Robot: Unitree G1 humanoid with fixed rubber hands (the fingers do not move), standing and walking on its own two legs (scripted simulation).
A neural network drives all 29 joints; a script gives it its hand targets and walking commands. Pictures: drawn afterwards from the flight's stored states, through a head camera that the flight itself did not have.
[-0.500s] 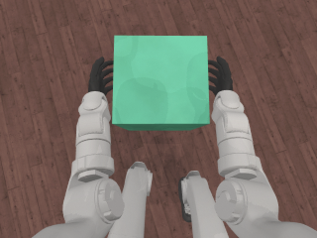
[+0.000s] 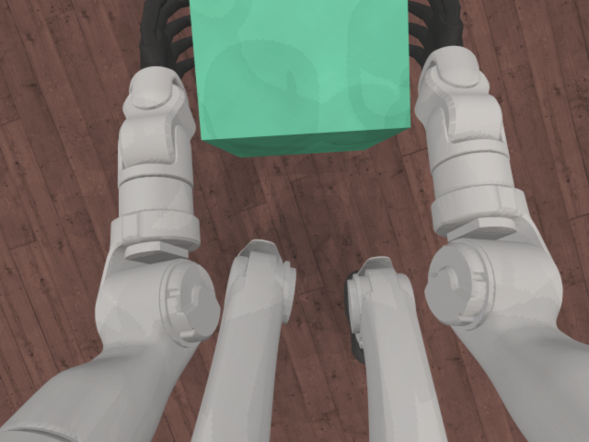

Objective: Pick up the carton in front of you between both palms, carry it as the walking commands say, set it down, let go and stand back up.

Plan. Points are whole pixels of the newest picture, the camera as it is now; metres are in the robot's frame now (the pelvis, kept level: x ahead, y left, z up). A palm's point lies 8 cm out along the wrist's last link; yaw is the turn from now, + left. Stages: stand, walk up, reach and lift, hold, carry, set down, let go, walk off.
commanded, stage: set down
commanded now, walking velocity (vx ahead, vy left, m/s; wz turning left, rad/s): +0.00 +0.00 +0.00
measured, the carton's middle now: (299, 69) +0.53 +0.08 -0.20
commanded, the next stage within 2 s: none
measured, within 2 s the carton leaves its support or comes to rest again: rests again in 0.82 s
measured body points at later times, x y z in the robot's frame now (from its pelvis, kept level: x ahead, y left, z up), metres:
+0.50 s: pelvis +0.00 -0.01 -0.08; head +0.39 +0.03 +0.14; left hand +0.53 +0.25 -0.26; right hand +0.59 -0.05 -0.27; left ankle +0.11 +0.13 -0.46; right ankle +0.08 -0.13 -0.46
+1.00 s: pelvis +0.00 -0.01 -0.11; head +0.38 +0.02 +0.12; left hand +0.51 +0.25 -0.29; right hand +0.59 -0.05 -0.29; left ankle +0.11 +0.12 -0.46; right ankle +0.08 -0.13 -0.46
